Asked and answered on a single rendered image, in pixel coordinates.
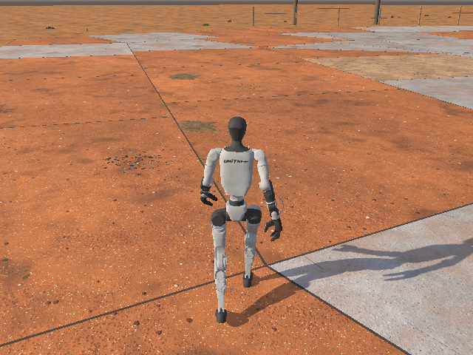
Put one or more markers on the robot left hand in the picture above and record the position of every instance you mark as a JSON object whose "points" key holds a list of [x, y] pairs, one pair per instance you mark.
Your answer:
{"points": [[203, 199]]}

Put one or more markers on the robot left forearm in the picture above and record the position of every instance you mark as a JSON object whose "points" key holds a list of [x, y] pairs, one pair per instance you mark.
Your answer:
{"points": [[204, 189]]}

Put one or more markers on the humanoid robot head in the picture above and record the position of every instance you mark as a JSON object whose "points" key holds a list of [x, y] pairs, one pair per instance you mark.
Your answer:
{"points": [[237, 128]]}

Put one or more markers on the robot right forearm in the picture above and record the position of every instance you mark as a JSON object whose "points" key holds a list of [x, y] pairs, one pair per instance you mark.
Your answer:
{"points": [[271, 203]]}

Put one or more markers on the robot right hand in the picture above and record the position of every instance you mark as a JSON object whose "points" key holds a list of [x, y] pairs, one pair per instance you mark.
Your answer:
{"points": [[278, 228]]}

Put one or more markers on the right robot upper arm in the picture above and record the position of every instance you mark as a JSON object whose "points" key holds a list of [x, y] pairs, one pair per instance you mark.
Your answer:
{"points": [[260, 157]]}

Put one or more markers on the left robot foot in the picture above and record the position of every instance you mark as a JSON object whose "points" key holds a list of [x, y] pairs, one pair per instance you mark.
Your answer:
{"points": [[221, 316]]}

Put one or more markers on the left robot upper arm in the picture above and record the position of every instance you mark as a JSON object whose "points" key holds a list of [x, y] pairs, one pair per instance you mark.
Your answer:
{"points": [[213, 156]]}

